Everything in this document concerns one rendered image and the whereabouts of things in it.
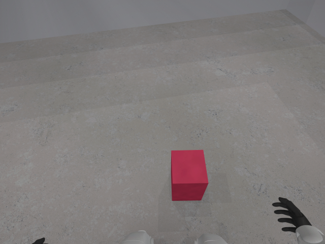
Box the robot right thigh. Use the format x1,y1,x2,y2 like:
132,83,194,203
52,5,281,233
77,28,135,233
194,233,227,244

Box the robot left thigh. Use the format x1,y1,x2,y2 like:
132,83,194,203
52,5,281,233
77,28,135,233
120,231,154,244

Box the carton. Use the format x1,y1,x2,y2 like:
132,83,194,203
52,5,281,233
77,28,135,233
171,150,208,201

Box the right robot hand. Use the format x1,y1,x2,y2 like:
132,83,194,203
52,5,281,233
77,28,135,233
272,197,311,233

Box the robot thigh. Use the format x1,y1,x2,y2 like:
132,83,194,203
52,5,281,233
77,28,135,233
120,231,154,244
194,233,227,244

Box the right robot forearm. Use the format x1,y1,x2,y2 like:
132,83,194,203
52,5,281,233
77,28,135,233
296,225,325,244

